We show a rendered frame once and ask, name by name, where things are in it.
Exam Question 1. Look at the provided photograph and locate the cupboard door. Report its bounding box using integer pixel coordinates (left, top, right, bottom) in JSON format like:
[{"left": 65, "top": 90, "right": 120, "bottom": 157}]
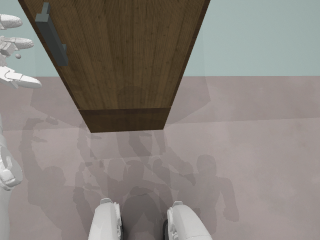
[{"left": 24, "top": 0, "right": 205, "bottom": 110}]

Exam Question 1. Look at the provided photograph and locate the robot left upper arm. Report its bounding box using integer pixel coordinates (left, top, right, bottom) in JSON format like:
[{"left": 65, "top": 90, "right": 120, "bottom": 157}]
[{"left": 0, "top": 145, "right": 23, "bottom": 240}]

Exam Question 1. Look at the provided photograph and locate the robot left thigh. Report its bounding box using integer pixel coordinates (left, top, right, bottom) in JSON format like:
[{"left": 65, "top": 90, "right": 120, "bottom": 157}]
[{"left": 88, "top": 202, "right": 122, "bottom": 240}]

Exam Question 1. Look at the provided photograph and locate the robot left hand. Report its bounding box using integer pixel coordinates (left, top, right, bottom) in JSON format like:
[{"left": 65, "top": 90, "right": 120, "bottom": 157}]
[{"left": 0, "top": 14, "right": 42, "bottom": 89}]

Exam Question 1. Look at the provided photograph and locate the right robot shin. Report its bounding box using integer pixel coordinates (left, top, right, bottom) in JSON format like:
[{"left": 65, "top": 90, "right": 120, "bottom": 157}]
[{"left": 168, "top": 201, "right": 183, "bottom": 240}]

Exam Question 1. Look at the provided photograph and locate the handle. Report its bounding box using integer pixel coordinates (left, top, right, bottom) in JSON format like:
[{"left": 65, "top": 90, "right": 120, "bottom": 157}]
[{"left": 35, "top": 2, "right": 69, "bottom": 66}]

